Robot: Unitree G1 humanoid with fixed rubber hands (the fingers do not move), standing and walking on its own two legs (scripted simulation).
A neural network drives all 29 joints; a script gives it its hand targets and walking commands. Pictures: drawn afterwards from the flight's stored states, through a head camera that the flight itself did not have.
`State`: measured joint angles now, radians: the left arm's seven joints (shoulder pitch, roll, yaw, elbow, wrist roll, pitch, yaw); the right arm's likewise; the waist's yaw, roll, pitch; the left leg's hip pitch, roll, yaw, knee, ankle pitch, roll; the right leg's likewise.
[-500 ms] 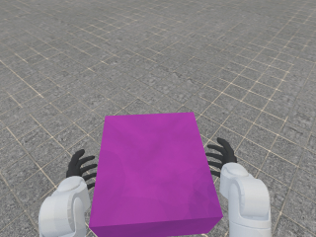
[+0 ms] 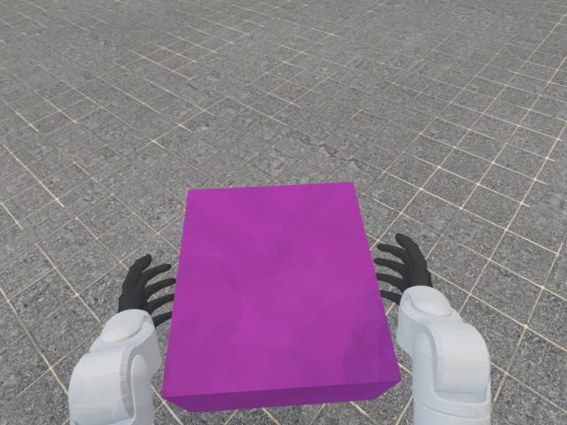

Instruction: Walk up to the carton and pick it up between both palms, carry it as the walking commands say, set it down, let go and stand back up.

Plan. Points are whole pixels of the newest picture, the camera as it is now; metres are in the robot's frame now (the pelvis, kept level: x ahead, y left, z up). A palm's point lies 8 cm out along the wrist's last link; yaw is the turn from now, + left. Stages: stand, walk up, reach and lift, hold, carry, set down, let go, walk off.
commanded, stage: carry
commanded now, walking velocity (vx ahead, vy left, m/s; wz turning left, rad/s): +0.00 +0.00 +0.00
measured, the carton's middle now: (276, 290) +0.30 +0.01 +0.00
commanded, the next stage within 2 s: none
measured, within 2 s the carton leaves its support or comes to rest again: neither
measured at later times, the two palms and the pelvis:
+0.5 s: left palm (203, 209) +0.42 +0.12 +0.06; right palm (405, 184) +0.45 -0.22 +0.06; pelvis +0.20 -0.06 -0.01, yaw +3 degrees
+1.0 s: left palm (229, 148) +0.59 +0.09 +0.05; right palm (400, 129) +0.60 -0.25 +0.06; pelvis +0.35 -0.08 +0.00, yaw +1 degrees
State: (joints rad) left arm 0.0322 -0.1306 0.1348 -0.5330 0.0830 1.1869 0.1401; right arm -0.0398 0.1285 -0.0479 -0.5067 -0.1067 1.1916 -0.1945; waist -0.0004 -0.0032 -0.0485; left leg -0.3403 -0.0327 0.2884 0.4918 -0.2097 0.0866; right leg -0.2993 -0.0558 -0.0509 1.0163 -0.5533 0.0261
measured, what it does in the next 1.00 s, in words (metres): walks ahead: right foot, then left foot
